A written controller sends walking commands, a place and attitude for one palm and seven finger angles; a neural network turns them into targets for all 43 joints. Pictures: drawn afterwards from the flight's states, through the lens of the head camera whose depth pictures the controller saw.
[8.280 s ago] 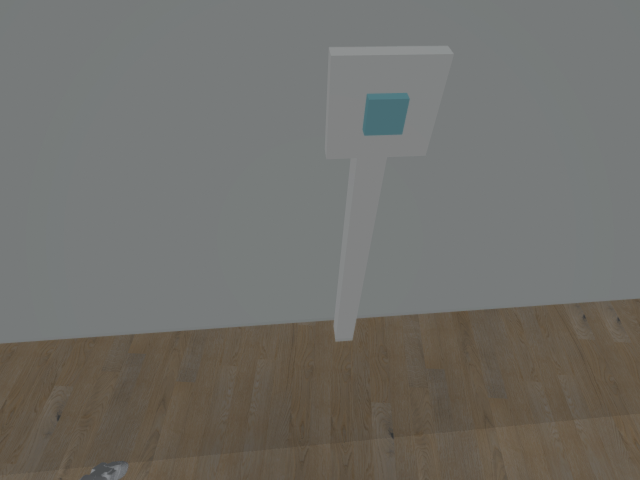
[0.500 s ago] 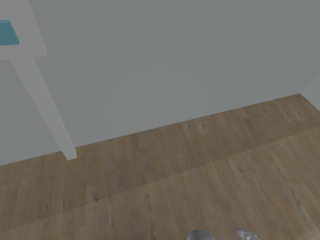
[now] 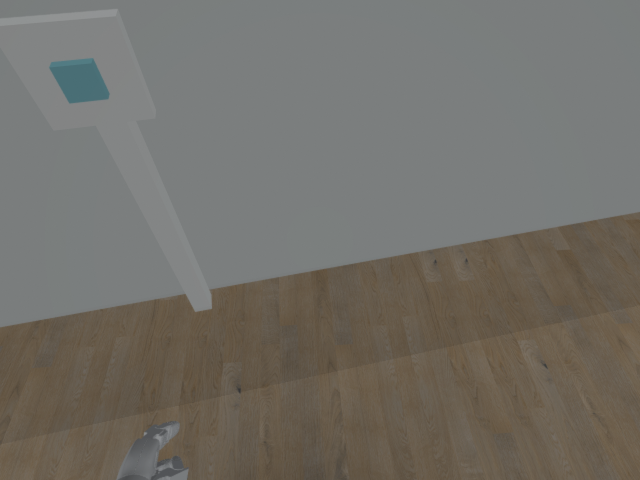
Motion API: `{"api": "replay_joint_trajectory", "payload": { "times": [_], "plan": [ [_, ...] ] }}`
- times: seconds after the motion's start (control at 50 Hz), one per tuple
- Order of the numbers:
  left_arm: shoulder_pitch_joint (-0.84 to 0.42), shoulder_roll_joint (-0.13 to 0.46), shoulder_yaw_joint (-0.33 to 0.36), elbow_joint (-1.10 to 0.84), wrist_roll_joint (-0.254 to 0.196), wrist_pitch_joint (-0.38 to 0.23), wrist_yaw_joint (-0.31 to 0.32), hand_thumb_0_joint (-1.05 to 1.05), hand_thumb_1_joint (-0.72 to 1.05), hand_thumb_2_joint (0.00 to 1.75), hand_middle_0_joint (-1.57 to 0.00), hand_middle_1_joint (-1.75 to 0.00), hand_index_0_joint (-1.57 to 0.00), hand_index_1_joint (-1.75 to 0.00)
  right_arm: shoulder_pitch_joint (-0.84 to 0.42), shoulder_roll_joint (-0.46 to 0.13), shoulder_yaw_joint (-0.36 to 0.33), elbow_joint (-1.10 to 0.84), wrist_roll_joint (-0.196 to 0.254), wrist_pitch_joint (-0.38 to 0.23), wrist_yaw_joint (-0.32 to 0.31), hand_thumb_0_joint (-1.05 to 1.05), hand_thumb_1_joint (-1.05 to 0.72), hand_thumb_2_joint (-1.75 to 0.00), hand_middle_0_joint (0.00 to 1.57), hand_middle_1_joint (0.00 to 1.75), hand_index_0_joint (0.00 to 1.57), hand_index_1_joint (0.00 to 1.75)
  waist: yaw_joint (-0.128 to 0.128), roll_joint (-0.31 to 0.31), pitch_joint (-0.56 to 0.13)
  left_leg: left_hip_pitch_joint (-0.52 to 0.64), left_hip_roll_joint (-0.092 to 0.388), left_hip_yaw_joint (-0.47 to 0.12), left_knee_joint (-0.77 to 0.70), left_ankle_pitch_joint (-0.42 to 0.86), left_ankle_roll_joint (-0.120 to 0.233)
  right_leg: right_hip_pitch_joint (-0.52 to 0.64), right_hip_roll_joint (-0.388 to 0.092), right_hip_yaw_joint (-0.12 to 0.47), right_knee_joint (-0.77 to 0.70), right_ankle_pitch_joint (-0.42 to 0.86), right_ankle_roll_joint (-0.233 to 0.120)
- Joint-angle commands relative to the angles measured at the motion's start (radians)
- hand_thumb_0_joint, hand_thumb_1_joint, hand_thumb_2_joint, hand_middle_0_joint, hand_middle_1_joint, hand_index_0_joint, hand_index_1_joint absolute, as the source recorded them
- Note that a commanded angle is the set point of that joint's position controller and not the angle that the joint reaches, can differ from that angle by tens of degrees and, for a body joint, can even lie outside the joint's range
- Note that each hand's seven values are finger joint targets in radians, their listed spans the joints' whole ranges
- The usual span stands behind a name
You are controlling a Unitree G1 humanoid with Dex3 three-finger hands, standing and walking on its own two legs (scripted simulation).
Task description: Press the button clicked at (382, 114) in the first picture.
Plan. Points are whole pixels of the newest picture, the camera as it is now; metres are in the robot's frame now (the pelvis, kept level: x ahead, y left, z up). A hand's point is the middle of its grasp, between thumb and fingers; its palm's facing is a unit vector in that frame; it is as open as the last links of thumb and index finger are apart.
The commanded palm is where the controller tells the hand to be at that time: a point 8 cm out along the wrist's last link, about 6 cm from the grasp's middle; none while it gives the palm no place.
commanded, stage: turn to face it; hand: left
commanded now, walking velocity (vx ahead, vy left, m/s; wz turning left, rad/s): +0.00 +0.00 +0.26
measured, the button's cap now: (81, 80) +0.73 +0.41 +0.12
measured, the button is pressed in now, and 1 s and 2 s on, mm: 0 0 0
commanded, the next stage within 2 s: take the last steps up to it in 0.14 s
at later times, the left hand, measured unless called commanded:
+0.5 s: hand out of the picture -0.10 +0.15 -0.16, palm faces +0.29 -0.93 -0.23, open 7.3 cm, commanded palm none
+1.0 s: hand out of the picture +0.15 +0.31 -0.18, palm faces +0.21 -0.96 -0.17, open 7.3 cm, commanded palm none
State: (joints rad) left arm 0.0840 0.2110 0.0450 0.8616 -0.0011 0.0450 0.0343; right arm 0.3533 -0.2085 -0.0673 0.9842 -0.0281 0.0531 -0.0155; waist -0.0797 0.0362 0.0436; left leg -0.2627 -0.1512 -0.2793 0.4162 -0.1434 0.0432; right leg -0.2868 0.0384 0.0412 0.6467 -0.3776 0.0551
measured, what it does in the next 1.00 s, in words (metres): steps to the left: right foot, then left foot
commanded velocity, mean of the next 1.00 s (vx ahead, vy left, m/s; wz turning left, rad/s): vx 0.23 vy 0.02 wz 0.06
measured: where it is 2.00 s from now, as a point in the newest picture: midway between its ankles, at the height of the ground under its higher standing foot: (277, 476)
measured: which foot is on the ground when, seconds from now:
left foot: down 0.00-0.04, up 0.06-0.62, down 0.64-1.00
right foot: up 0.00-0.02, down 0.04-0.64, up 0.66-1.00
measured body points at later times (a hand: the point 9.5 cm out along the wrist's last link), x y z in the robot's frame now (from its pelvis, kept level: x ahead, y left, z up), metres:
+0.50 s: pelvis +0.00 +0.00 +0.00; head +0.02 -0.02 +0.45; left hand -0.11 +0.20 -0.14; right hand +0.13 -0.24 -0.15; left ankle -0.04 +0.15 -0.68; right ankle -0.03 -0.12 -0.74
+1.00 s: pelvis +0.11 +0.12 +0.00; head +0.10 +0.14 +0.45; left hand +0.14 +0.36 -0.16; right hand +0.12 -0.12 -0.15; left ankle +0.02 +0.15 -0.74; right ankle +0.19 +0.00 -0.66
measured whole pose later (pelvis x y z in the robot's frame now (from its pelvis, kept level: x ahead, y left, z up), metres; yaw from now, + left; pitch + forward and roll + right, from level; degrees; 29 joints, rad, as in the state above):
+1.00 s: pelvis +0.11 +0.12 +0.00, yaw +9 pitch -2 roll +0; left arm 0.20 0.20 0.07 1.03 0.03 0.01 0.00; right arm 0.39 -0.16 -0.03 1.09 -0.02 -0.07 -0.05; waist 0.00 -0.05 0.01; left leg 0.05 -0.06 0.14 0.29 -0.31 0.09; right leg -0.60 -0.08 -0.05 1.10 -0.19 0.02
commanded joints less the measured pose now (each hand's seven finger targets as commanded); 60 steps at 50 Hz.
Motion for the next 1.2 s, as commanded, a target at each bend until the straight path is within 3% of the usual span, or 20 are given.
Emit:
{"api": "replay_joint_trajectory", "payload": {
  "times": [0.0,0.02,0.04,0.06,0.08,0.14,0.42,0.52,0.56,0.58,0.6,0.62,0.64,0.66,0.72,0.82,1.02,1.08,1.14,1.18],
  "plan": [
    [0.132,0.165,0.039,-0.024,0.003,-0.047,0.02,0.0,0.9,0.9,-0.2,-0.3,-0.2,-0.3,-0.011,-0.121,-0.037,-0.069,0.023,-0.024,0.006,0.0,-0.9,-0.9,0.2,0.3,0.2,0.3,0.088,-0.042,-0.118,-0.191,0.184,-0.132,0.079,-0.079,-0.001,0.373,-0.162,0.12,-0.351,0.191,-0.042],
    [0.128,0.228,0.053,-0.033,0.016,-0.052,0.025,0.0,0.9,0.9,-0.2,-0.3,-0.2,-0.3,0.008,-0.07,-0.029,-0.088,0.025,-0.03,0.002,0.0,-0.9,-0.9,0.2,0.3,0.2,0.3,0.088,-0.275,-0.11,-0.356,0.061,0.074,0.297,-0.335,-0.066,0.424,-0.416,0.376,-0.381,0.24,-0.14],
    [0.126,0.234,0.049,-0.042,0.018,-0.044,0.019,0.0,0.9,0.9,-0.2,-0.3,-0.2,-0.3,-0.008,-0.123,-0.046,-0.095,0.008,-0.024,-0.004,0.0,-0.9,-0.9,0.2,0.3,0.2,0.3,0.089,-0.214,-0.085,-0.293,0.051,0.125,0.492,-0.43,-0.078,0.226,-0.514,0.385,-0.388,0.303,-0.228],
    [0.077,0.215,0.039,-0.058,0.019,-0.038,0.018,0.0,0.9,0.9,-0.2,-0.3,-0.2,-0.3,0.002,-0.114,-0.049,-0.092,0.002,-0.015,0.004,0.0,-0.9,-0.9,0.2,0.3,0.2,0.3,0.057,-0.143,-0.047,-0.27,0.061,0.128,0.627,-0.379,-0.078,0.129,-0.455,0.287,-0.39,0.263,-0.238],
    [0.039,0.177,0.039,-0.057,0.011,-0.044,0.016,0.0,0.9,0.9,-0.2,-0.3,-0.2,-0.3,0.011,-0.112,-0.047,-0.061,0.001,0.001,0.008,0.0,-0.9,-0.9,0.2,0.3,0.2,0.3,0.034,-0.19,-0.022,-0.269,0.094,0.132,0.695,-0.322,-0.084,0.079,-0.381,0.236,-0.416,0.193,-0.205],
    [0.072,0.119,0.018,-0.028,0.008,-0.058,0.006,0.0,0.9,0.9,-0.2,-0.3,-0.2,-0.3,-0.012,-0.1,-0.041,-0.037,0.005,0.006,0.018,0.0,-0.9,-0.9,0.2,0.3,0.2,0.3,0.035,-0.159,0.062,-0.277,0.125,0.181,0.782,-0.198,-0.099,0.04,-0.291,0.095,-0.389,0.324,-0.162],
    [0.454,0.109,0.022,0.158,0.036,-0.104,-0.004,0.0,0.9,0.9,-0.2,-0.3,-0.2,-0.3,-0.29,-0.067,-0.003,-0.087,0.002,-0.031,0.042,0.0,-0.9,-0.9,0.2,0.3,0.2,0.3,0.166,-0.188,0.051,-0.375,0.212,0.283,0.512,-0.221,-0.102,0.309,-0.383,0.146,-0.423,0.255,-0.195],
    [0.464,0.109,0.018,0.204,0.041,-0.101,-0.005,0.0,0.9,0.9,-0.2,-0.3,-0.2,-0.3,-0.305,-0.02,0.018,-0.087,0.014,-0.054,0.046,0.0,-0.9,-0.9,0.2,0.3,0.2,0.3,0.161,-0.229,0.041,-0.154,0.18,0.346,0.256,-0.245,-0.064,0.212,-0.369,0.069,-0.401,0.309,-0.184],
    [0.425,0.107,0.019,0.216,0.033,-0.096,-0.005,0.0,0.9,0.9,-0.2,-0.3,-0.2,-0.3,-0.221,-0.018,0.021,-0.054,0.016,-0.068,0.04,0.0,-0.9,-0.9,0.2,0.3,0.2,0.3,0.115,-0.232,0.014,0.054,0.152,0.386,0.092,-0.14,-0.054,0.116,-0.317,-0.008,-0.332,0.291,-0.143],
    [0.409,0.091,0.017,0.221,0.028,-0.092,-0.006,0.0,0.9,0.9,-0.2,-0.3,-0.2,-0.3,-0.136,-0.04,0.018,-0.019,0.016,-0.078,0.033,0.0,-0.9,-0.9,0.2,0.3,0.2,0.3,0.074,-0.173,-0.013,0.214,0.144,0.405,-0.003,-0.076,-0.051,0.037,-0.276,-0.052,-0.257,0.254,-0.116],
    [0.414,0.053,0.005,0.219,0.024,-0.09,-0.01,0.0,0.9,0.9,-0.2,-0.3,-0.2,-0.3,-0.033,-0.112,0.0,0.016,0.017,-0.086,0.021,0.0,-0.9,-0.9,0.2,0.3,0.2,0.3,0.028,-0.01,-0.068,0.419,0.23,0.321,-0.023,-0.101,-0.029,-0.099,-0.216,-0.102,-0.074,0.157,-0.087],
    [0.415,-0.006,-0.008,0.191,0.019,-0.088,-0.015,0.0,0.9,0.9,-0.2,-0.3,-0.2,-0.3,0.09,-0.209,-0.027,0.042,0.008,-0.092,0.011,0.0,-0.9,-0.9,0.2,0.3,0.2,0.3,-0.021,0.261,-0.135,0.537,0.503,-0.02,-0.094,-0.136,0.055,-0.303,-0.11,-0.198,0.2,-0.194,-0.03],
    [0.351,0.005,-0.009,0.164,0.028,-0.083,-0.008,0.0,0.9,0.9,-0.2,-0.3,-0.2,-0.3,0.144,-0.244,-0.032,0.055,0.01,-0.08,0.005,0.0,-0.9,-0.9,0.2,0.3,0.2,0.3,-0.036,0.214,-0.08,0.45,0.582,-0.101,-0.167,-0.159,0.119,-0.369,-0.106,-0.136,0.37,-0.264,-0.04],
    [0.318,0.019,-0.003,0.171,0.033,-0.076,-0.007,0.0,0.9,0.9,-0.2,-0.3,-0.2,-0.3,0.087,-0.197,-0.02,0.048,0.008,-0.079,-0.001,0.0,-0.9,-0.9,0.2,0.3,0.2,0.3,-0.02,0.136,-0.012,0.344,0.568,-0.05,-0.201,-0.222,0.127,-0.371,-0.151,-0.094,0.446,-0.209,-0.052],
    [0.321,0.003,0.005,0.214,0.033,-0.069,-0.03,0.0,0.9,0.9,-0.2,-0.3,-0.2,-0.3,-0.039,-0.086,0.015,0.027,0.013,-0.098,-0.007,0.0,-0.9,-0.9,0.2,0.3,0.2,0.3,0.056,0.081,0.135,0.123,0.457,0.113,-0.246,-0.075,0.086,-0.323,-0.192,-0.069,0.524,0.025,-0.044],
    [0.342,-0.026,0.019,0.212,0.031,-0.055,-0.03,0.0,0.9,0.9,-0.2,-0.3,-0.2,-0.3,0.037,-0.007,0.014,0.043,0.014,-0.135,-0.018,0.0,-0.9,-0.9,0.2,0.3,0.2,0.3,0.1,0.06,0.079,0.168,0.392,0.245,-0.228,0.317,0.05,-0.334,-0.154,-0.076,0.522,0.165,-0.026],
    [0.011,-0.012,0.007,0.092,0.022,-0.052,-0.045,0.0,0.9,0.9,-0.2,-0.3,-0.2,-0.3,0.194,-0.027,0.032,0.13,0.003,-0.141,-0.039,0.0,-0.9,-0.9,0.2,0.3,0.2,0.3,0.051,0.056,0.137,0.34,0.404,0.261,-0.164,0.679,0.047,-0.451,-0.115,-0.125,0.3,0.21,-0.052],
    [-0.044,-0.017,-0.002,0.072,0.018,-0.058,-0.046,0.0,0.9,0.9,-0.2,-0.3,-0.2,-0.3,0.235,-0.036,0.034,0.154,-0.001,-0.134,-0.042,0.0,-0.9,-0.9,0.2,0.3,0.2,0.3,0.041,0.042,0.121,0.339,0.393,0.304,-0.103,0.854,0.036,-0.318,-0.074,-0.174,0.127,0.183,-0.081],
    [0.079,-0.002,-0.001,0.104,0.019,-0.07,-0.035,0.0,0.9,0.9,-0.2,-0.3,-0.2,-0.3,0.225,-0.069,0.027,0.165,0.005,-0.125,-0.045,0.0,-0.9,-0.9,0.2,0.3,0.2,0.3,0.094,0.068,0.036,0.331,0.4,0.322,0.052,1.085,0.023,-0.099,-0.004,-0.211,0.021,0.141,-0.12],
    [0.249,0.036,0.011,0.16,0.022,-0.087,-0.029,0.0,0.9,0.9,-0.2,-0.3,-0.2,-0.3,0.197,-0.074,0.024,0.162,0.018,-0.122,-0.041,0.0,-0.9,-0.9,0.2,0.3,0.2,0.3,0.17,0.071,-0.044,0.228,0.365,0.337,0.265,0.956,-0.007,0.17,-0.009,-0.2,-0.121,0.272,-0.141]
  ]
}}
